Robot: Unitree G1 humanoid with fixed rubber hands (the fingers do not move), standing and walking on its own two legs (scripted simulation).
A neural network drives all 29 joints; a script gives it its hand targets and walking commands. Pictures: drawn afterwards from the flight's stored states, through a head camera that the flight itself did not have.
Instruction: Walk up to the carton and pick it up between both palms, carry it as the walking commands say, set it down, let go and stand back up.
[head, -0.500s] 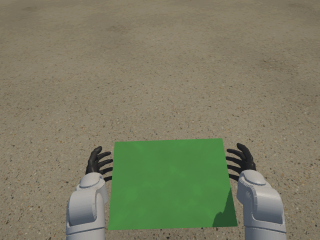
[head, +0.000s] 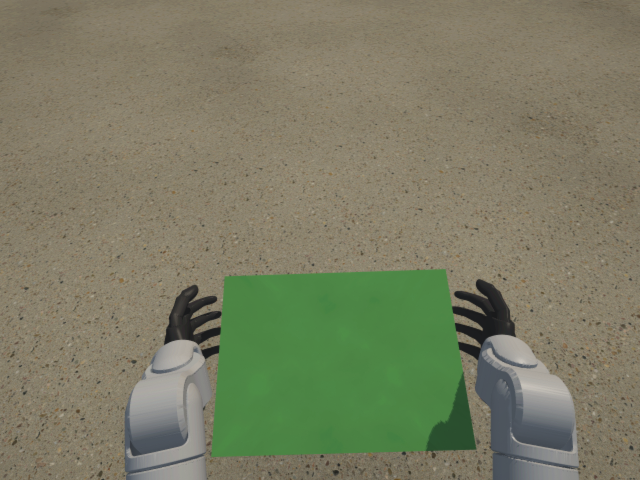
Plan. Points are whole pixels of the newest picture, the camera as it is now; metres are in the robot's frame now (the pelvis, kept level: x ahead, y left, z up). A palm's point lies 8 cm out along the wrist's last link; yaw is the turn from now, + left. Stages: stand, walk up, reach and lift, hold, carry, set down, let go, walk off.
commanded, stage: carry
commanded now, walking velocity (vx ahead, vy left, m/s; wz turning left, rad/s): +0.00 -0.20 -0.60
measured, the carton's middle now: (337, 362) +0.28 -0.01 -0.02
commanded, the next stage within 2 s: none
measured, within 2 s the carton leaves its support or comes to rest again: neither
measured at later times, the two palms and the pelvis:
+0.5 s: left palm (285, 339) +0.27 +0.05 +0.07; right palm (605, 366) +0.22 -0.30 +0.06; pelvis -0.01 -0.09 +0.00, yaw -6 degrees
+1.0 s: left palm (321, 365) +0.23 +0.01 +0.08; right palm out of the picture +0.17 -0.33 +0.08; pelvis -0.05 -0.12 +0.01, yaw -9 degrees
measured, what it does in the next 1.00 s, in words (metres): steps to the right: left foot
